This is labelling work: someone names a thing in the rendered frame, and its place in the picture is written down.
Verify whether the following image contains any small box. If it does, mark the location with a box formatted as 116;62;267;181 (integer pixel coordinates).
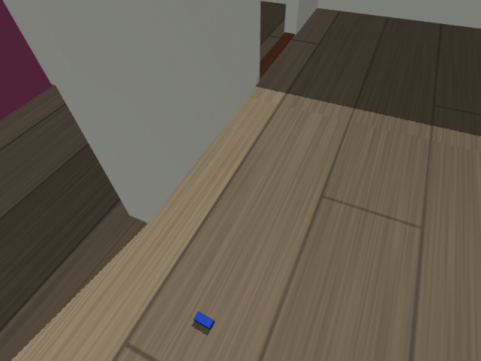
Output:
194;311;215;330

